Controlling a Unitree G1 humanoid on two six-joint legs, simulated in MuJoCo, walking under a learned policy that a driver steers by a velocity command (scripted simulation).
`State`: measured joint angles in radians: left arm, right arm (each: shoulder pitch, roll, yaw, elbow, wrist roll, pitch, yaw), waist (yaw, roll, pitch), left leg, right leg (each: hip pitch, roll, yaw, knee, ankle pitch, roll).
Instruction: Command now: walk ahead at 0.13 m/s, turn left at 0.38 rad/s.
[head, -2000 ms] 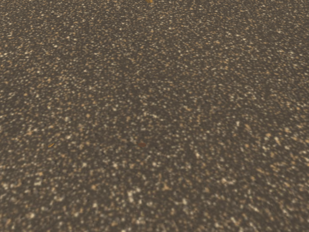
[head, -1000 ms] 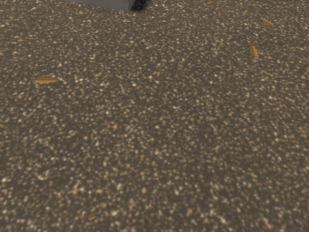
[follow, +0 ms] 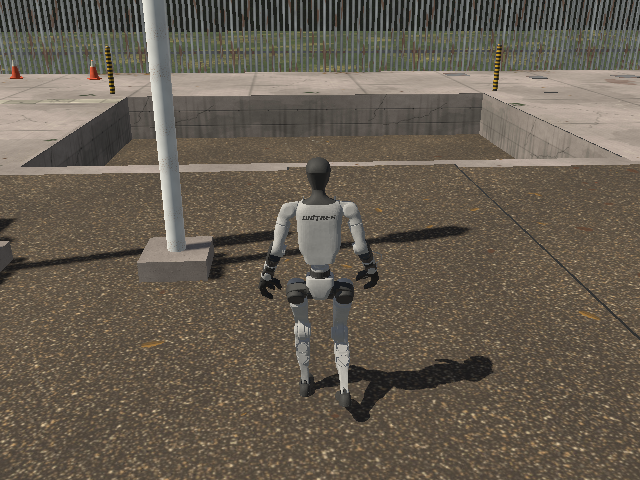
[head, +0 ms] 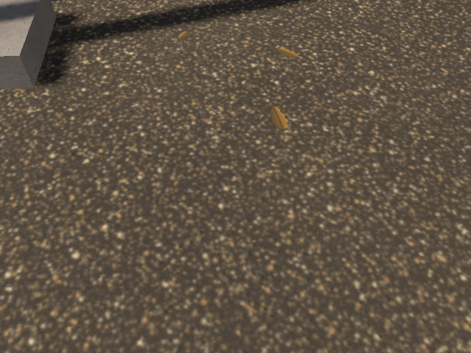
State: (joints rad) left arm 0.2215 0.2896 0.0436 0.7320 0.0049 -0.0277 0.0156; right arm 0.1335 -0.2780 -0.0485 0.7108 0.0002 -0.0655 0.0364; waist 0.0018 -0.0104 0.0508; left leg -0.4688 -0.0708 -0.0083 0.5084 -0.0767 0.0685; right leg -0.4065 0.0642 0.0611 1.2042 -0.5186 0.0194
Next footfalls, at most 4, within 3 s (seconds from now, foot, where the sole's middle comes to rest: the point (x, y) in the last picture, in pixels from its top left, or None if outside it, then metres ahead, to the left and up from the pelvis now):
0.36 right None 0.16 -0.14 -0.76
0.68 left None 0.06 0.10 -0.76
1.12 right None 0.19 -0.16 -0.76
1.62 left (241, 306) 0.57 0.01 -0.76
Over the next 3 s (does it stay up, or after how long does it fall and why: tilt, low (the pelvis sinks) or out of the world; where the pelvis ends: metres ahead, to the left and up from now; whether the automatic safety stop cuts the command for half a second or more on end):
stays up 1.10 0.07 0.01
